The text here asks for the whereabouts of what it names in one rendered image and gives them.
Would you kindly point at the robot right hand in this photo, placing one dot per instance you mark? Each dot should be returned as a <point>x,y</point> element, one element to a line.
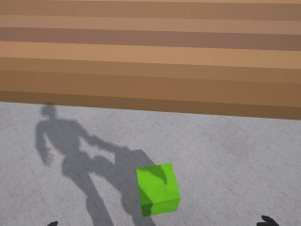
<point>269,221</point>

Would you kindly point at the carton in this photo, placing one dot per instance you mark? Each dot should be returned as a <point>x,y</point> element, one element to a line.
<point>158,189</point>

